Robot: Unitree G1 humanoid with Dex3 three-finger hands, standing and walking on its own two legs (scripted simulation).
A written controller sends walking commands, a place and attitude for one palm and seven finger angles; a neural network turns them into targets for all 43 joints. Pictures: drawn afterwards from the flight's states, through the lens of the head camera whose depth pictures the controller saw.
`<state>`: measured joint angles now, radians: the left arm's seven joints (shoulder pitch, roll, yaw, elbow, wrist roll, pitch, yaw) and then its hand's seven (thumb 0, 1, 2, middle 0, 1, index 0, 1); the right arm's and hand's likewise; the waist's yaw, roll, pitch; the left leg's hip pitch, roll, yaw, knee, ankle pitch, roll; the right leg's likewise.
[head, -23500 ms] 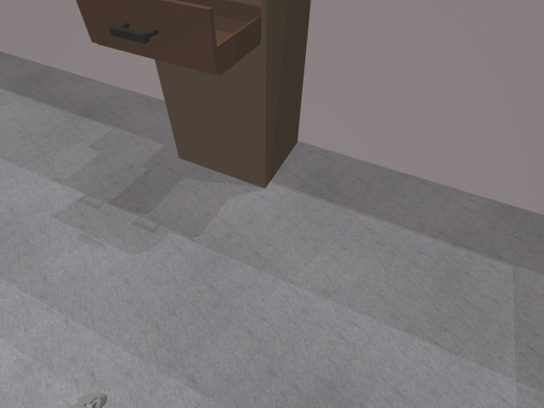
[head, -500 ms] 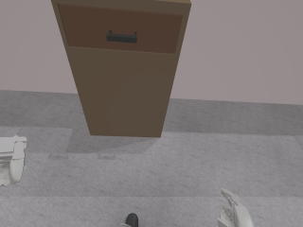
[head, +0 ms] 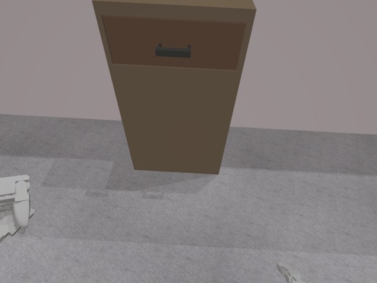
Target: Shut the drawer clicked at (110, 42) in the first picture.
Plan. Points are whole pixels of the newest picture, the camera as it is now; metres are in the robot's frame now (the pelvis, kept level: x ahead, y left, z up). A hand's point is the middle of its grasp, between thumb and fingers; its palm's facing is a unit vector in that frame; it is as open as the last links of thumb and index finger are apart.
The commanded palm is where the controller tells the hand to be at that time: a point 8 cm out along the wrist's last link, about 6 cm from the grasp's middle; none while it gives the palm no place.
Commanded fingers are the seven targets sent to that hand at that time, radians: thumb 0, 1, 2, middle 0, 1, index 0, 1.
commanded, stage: stop stepping back and stand still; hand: left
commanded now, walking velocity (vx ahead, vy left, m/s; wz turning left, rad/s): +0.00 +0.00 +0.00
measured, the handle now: (173, 49) +0.87 +0.11 +0.08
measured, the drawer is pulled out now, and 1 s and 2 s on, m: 0.00 0.00 0.00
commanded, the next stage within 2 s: let the arm hang, fingers relaxed in 0.40 s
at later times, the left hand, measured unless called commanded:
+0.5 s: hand (27, 196) +0.21 +0.27 +0.16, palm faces +0.33 -0.81 -0.49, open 3.2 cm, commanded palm none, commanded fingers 0.00 0.90 0.90 -1.36 -1.56 -1.36 -1.56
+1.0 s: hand out of the picture -0.06 +0.21 -0.17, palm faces +0.09 -0.97 -0.24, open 4.5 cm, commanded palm none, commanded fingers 0.00 0.90 0.90 -0.36 -0.47 -0.36 -0.47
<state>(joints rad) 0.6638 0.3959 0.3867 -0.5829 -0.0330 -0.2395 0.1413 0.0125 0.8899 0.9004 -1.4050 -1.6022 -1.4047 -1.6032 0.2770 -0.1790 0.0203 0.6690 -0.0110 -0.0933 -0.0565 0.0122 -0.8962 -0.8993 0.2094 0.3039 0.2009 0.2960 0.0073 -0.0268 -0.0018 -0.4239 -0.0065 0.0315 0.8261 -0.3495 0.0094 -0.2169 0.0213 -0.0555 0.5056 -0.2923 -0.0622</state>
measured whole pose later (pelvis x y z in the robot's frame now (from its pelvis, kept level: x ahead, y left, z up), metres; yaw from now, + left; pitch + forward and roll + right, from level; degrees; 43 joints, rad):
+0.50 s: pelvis +0.02 +0.02 +0.00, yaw +0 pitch +0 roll +0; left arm 0.65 0.39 0.37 -0.57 -0.05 -0.22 0.13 0.01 0.89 0.90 -1.40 -1.60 -1.40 -1.60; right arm 0.16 -0.19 0.02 0.57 0.01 -0.09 -0.06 0.01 -0.90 -0.90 0.21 0.30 0.20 0.30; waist 0.01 0.00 0.06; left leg -0.26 0.01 0.05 0.49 -0.24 0.02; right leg -0.17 0.00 -0.06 0.46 -0.30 -0.01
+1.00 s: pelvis -0.01 +0.02 +0.00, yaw +4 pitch -1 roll -1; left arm 0.32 0.20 0.02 1.15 0.01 0.02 0.03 0.01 0.91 0.90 -0.71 -0.91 -0.71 -0.90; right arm 0.29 -0.16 0.00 1.11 -0.02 0.04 -0.03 0.01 -0.90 -0.90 0.20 0.30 0.19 0.29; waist 0.00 0.02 0.09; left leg -0.26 0.00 0.00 0.46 -0.18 0.02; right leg -0.15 -0.01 -0.12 0.43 -0.26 -0.02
